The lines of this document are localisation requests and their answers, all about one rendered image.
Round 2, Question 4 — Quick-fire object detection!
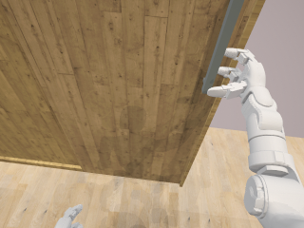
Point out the wardrobe door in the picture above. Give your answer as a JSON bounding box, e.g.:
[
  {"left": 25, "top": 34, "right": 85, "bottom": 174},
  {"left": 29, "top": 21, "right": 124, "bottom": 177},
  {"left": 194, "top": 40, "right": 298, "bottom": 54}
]
[
  {"left": 0, "top": 3, "right": 80, "bottom": 166},
  {"left": 0, "top": 0, "right": 256, "bottom": 183}
]

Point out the handle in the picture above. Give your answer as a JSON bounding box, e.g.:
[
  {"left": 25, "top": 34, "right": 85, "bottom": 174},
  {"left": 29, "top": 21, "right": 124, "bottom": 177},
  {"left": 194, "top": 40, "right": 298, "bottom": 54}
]
[{"left": 201, "top": 0, "right": 244, "bottom": 94}]

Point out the left robot hand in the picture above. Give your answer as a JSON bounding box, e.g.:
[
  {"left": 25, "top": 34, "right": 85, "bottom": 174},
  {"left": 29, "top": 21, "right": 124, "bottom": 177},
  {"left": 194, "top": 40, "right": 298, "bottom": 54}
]
[{"left": 54, "top": 204, "right": 84, "bottom": 228}]

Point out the right robot forearm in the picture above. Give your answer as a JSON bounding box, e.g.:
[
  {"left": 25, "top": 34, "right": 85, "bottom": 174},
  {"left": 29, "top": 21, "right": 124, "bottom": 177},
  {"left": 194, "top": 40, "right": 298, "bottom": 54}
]
[{"left": 240, "top": 85, "right": 304, "bottom": 190}]

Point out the right robot hand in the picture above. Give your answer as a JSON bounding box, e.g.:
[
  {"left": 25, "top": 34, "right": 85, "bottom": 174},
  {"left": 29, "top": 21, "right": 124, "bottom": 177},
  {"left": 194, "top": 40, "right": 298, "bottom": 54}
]
[{"left": 207, "top": 47, "right": 266, "bottom": 100}]

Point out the robot right upper arm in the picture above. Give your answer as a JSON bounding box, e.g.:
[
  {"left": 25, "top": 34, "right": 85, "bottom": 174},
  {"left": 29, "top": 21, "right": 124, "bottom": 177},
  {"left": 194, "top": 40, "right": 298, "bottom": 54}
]
[{"left": 243, "top": 174, "right": 304, "bottom": 228}]

